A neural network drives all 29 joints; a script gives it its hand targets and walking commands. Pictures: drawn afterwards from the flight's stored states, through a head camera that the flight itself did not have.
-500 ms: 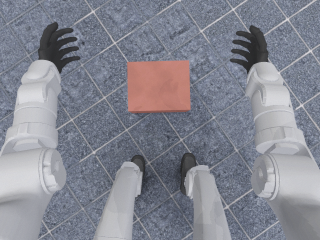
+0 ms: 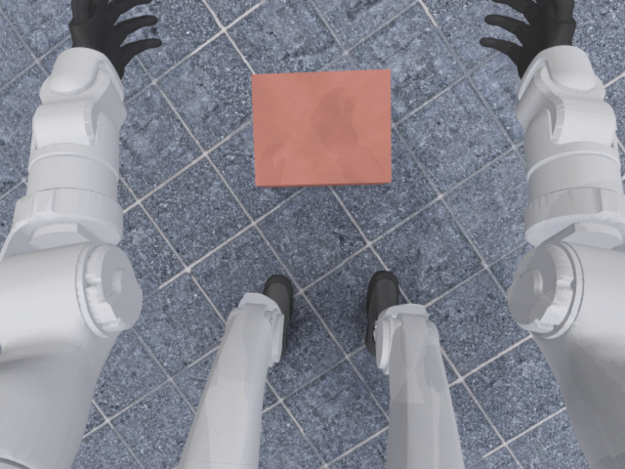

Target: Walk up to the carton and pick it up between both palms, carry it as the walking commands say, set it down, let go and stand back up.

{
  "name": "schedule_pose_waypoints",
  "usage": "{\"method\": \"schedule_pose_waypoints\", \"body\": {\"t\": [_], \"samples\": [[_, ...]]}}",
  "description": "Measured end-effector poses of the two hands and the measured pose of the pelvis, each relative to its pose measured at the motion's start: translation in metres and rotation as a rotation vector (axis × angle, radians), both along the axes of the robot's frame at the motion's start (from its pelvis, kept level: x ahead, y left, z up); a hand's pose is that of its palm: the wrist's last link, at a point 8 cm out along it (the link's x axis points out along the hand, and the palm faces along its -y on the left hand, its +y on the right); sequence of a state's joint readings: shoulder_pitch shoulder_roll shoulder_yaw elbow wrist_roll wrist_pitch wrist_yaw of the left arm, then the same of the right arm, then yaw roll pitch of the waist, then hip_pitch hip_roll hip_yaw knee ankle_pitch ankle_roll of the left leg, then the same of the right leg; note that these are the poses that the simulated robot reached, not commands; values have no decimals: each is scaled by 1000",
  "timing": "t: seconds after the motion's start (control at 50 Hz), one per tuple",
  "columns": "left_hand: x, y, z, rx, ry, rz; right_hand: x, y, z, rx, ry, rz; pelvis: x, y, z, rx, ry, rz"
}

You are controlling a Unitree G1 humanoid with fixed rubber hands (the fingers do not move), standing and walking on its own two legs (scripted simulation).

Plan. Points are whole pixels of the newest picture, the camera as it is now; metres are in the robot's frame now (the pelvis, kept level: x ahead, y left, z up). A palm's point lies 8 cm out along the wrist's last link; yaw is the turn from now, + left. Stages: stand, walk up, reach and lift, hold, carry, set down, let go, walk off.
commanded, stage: reach and lift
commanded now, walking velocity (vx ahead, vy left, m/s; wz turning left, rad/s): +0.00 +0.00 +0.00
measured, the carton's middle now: (321, 134) +0.52 +0.03 -0.56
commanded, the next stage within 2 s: none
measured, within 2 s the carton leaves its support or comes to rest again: neither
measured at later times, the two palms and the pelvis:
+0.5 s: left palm (181, 96) +0.52 +0.24 -0.29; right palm (472, 94) +0.55 -0.18 -0.29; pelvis -0.05 -0.01 -0.15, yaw +0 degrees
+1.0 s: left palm (213, 123) +0.51 +0.24 -0.44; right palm (439, 122) +0.54 -0.18 -0.44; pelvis -0.05 -0.01 -0.25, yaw +0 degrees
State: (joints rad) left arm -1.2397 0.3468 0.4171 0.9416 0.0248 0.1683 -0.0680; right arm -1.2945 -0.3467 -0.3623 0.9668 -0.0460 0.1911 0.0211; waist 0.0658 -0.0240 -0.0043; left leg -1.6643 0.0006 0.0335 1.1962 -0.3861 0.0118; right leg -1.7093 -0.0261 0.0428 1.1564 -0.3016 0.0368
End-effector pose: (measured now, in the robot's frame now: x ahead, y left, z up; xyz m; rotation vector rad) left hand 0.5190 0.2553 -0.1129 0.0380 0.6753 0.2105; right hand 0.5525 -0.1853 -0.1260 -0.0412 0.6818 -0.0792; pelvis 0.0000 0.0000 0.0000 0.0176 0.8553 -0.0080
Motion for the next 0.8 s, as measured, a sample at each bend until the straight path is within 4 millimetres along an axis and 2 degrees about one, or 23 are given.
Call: {"method": "schedule_pose_waypoints", "body": {"t": [0.1, 0.2, 0.34, 0.4, 0.44, 0.5, 0.58, 0.66, 0.74, 0.8], "samples": [[-5, -5, -41, -10, 20, 0, 2, 0, -32, -8, 3, -3, -9, -4, -31, 1, 22, 6], [-8, -3, -85, 7, 13, 17, 2, 2, -74, -7, -7, -7, -22, -9, -66, -2, 13, 7], [-3, 4, -137, 28, -61, 13, 0, 6, -135, -22, -52, -16, -51, -13, -98, -3, -238, 12], [-6, -2, -165, 2, -26, 12, -8, 5, -162, -24, -7, -22, -53, -12, -120, -17, -224, 22], [-5, -9, -174, -17, -22, 10, -10, 6, -167, -20, -4, -16, -53, -12, -133, -22, -236, 22], [1, -17, -173, -10, -40, 3, -2, 7, -159, -24, -42, -6, -54, -11, -150, -20, -270, 18], [-2, -12, -188, 4, 25, 26, 5, 1, -168, -35, 4, -14, -53, -9, -173, -13, -243, 13], [-9, -5, -206, 14, 51, 30, -1, 4, -192, -21, 40, -2, -49, -8, -191, -9, -192, 9], [-18, -2, -234, 20, 87, 19, -10, 17, -227, -3, 80, 19, -47, -8, -206, -9, -167, 13], [-17, -2, -254, 23, 69, 18, -9, 24, -250, 4, 56, 19, -49, -8, -216, -11, -184, 23]]}}
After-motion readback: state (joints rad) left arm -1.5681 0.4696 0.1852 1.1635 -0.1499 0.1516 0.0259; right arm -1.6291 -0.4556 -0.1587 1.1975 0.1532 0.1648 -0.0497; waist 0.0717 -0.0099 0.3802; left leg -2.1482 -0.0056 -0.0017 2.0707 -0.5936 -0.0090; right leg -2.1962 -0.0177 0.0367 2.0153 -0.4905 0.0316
